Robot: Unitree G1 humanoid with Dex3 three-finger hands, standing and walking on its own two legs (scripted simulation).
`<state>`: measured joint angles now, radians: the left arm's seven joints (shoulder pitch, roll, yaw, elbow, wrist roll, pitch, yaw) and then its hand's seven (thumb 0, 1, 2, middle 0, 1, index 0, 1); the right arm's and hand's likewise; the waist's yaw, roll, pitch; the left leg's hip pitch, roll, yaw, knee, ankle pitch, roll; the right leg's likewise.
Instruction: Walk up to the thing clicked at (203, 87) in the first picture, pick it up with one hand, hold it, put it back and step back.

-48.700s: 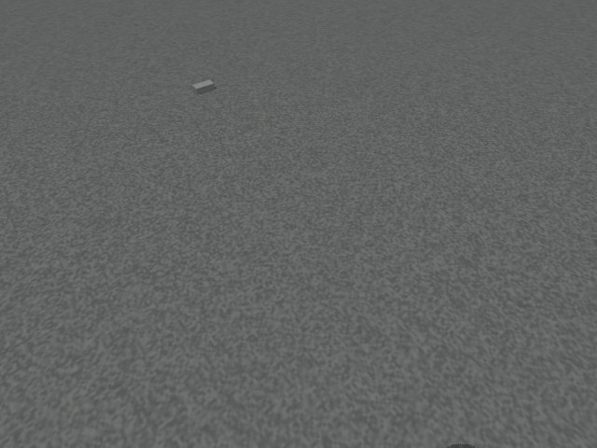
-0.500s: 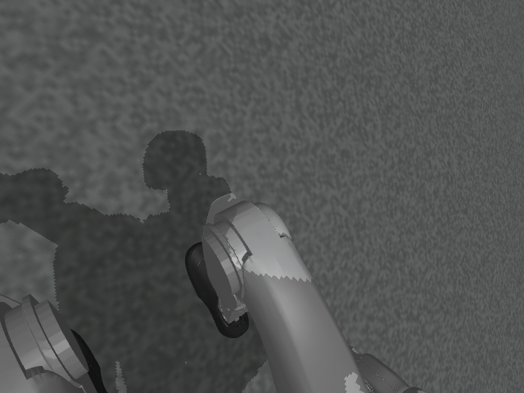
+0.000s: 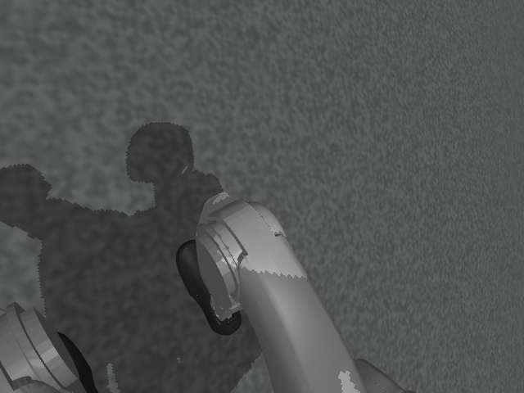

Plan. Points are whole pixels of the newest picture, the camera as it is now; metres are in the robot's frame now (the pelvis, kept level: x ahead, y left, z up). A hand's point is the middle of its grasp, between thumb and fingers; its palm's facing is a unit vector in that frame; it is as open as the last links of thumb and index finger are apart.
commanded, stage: rest palm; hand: left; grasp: from above
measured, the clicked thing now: out of the picture +0.49 +0.38 -0.30
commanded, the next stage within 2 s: close in 0.14 s
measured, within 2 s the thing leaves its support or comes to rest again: neither
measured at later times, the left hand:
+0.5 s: hand out of the picture +0.48 +0.36 -0.27, palm faces -0.34 -0.27 -0.90, open 12.0 cm
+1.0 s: hand out of the picture +0.47 +0.36 -0.27, palm faces -0.34 -0.28 -0.90, open 10.6 cm
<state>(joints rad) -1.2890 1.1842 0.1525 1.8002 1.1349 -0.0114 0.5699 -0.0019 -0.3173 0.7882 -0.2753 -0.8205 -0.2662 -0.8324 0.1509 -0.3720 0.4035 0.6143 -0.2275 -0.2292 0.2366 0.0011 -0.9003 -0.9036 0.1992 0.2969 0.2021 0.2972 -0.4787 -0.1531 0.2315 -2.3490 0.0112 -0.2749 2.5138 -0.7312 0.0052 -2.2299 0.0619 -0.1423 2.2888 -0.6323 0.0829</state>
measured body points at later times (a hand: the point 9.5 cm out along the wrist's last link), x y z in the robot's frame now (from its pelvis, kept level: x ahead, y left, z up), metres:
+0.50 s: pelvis +0.00 +0.00 +0.00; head +0.31 +0.14 +0.29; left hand +0.49 +0.37 -0.21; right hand +0.02 -0.24 -0.04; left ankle +0.06 +0.12 -0.28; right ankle +0.13 -0.13 -0.28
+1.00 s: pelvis +0.00 +0.00 +0.00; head +0.31 +0.13 +0.29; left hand +0.49 +0.37 -0.21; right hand +0.01 -0.24 -0.04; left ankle +0.06 +0.12 -0.28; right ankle +0.13 -0.13 -0.28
